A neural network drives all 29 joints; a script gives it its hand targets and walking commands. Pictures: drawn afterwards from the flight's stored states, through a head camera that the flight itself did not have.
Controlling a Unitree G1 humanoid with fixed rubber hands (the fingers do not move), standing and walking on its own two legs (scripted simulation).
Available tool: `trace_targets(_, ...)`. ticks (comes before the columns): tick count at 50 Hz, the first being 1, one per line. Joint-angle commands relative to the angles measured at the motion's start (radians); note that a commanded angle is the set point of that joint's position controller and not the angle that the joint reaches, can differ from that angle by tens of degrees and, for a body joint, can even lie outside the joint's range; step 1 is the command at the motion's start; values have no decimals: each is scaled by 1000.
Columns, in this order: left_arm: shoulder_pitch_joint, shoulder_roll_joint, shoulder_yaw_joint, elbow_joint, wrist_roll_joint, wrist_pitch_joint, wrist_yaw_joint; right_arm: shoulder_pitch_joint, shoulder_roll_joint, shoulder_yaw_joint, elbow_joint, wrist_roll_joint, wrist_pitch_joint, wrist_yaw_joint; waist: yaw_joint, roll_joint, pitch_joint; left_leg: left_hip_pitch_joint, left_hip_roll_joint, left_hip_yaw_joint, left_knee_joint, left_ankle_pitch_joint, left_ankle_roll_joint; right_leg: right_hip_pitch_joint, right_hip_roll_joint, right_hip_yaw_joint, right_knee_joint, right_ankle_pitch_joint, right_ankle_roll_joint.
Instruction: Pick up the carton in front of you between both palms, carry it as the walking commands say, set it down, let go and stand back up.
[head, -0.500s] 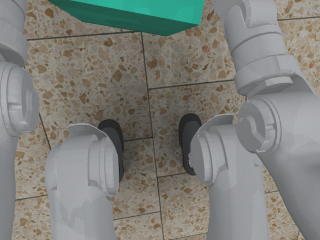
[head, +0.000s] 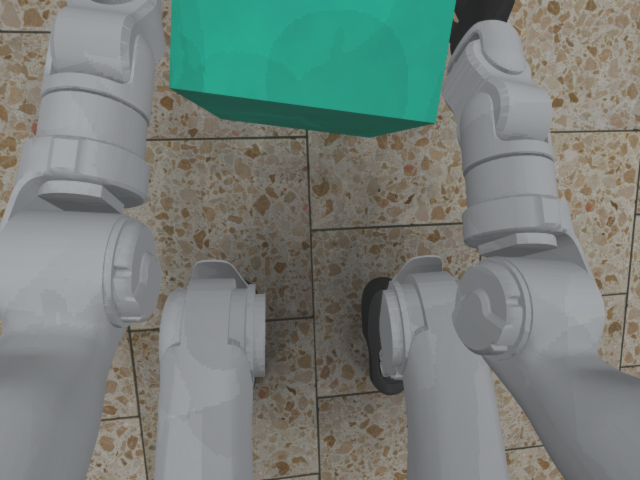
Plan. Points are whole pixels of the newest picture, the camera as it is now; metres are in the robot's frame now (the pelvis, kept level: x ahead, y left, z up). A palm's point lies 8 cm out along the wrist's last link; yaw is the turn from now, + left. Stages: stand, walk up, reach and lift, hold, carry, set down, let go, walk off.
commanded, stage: reach and lift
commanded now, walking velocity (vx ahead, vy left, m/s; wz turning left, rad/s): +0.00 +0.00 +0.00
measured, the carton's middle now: (310, 21) +0.57 +0.03 -0.19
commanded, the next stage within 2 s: none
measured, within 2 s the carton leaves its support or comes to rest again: neither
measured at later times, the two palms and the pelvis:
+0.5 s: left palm out of the picture +0.51 +0.18 +0.05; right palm out of the picture +0.50 -0.12 +0.05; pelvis -0.01 -0.01 +0.11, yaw +2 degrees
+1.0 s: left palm out of the picture +0.45 +0.17 +0.21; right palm out of the picture +0.46 -0.13 +0.21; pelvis +0.03 -0.01 +0.24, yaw +4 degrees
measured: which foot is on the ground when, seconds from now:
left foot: down 0.00-1.00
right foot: down 0.00-1.00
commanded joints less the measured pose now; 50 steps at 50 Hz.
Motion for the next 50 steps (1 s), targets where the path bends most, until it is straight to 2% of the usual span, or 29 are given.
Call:
trace_targets(1, -433, -1157, -255, -154, -62, 4, -275, -766, 966, 485, -152, 69, 28, 307, 4, 185, -1536, 1008, -87, 97, -247, 613, -9, 458, 85, -201, -208, 402, -51)
trace_targets(4, -362, -1177, -143, -29, 36, 16, -298, -676, 980, 362, -48, -49, 50, 323, -20, 157, -1274, 720, -96, 119, -339, 359, -4, 475, 89, -186, -283, 273, -60)
trace_targets(6, -346, -1165, -73, 21, 90, 19, -313, -637, 975, 291, 5, -113, 59, 328, -31, 153, -1158, 621, -99, 121, -390, 253, 3, 478, 88, -177, -332, 211, -67)
trace_targets(11, -356, -1148, 9, 36, 157, 22, -322, -636, 988, 248, 14, -165, 69, 341, -15, 137, -1154, 628, -105, 119, -480, 168, 11, 521, 87, -165, -426, 158, -71)
trace_targets(14, -364, -1154, 14, 12, 167, 30, -321, -652, 1015, 276, -11, -156, 81, 353, 4, 113, -1235, 694, -106, 121, -519, 164, 14, 570, 88, -164, -467, 154, -66)
trace_targets(19, -361, -1223, -52, -68, 141, 54, -323, -651, 1093, 372, -68, -115, 112, 374, 26, 90, -1429, 843, -111, 132, -571, 224, 10, 683, 91, -169, -521, 196, -57)
trace_targets(25, -287, -1338, -167, -178, 82, 90, -328, -549, 1153, 470, -112, -74, 146, 404, 15, 111, -1566, 1015, -118, 134, -627, 359, -6, 785, 93, -164, -583, 299, -56)
trace_targets(30, -174, -1397, -213, -210, 64, 93, -320, -399, 1174, 487, -97, -80, 144, 419, -4, 142, -1496, 1076, -121, 116, -695, 414, -19, 816, 93, -146, -645, 343, -64)
trace_targets(34, -85, -1425, -210, -199, 80, 79, -305, -296, 1191, 484, -70, -95, 129, 426, -5, 148, -1388, 1115, -123, 97, -766, 413, -21, 831, 92, -129, -712, 338, -68)
trace_targets(42, 59, -1451, -190, -197, 119, 51, -283, -152, 1212, 492, -51, -122, 108, 439, 8, 106, -1261, 1242, -124, 65, -914, 387, -11, 934, 92, -100, -861, 310, -72)
trace_targets(50, 174, -1482, -234, -253, 117, 48, -294, -4, 1242, 537, -74, -134, 105, 440, 11, 76, -1189, 1389, -116, 50, -1054, 395, -4, 1126, 81, -70, -1013, 333, -81)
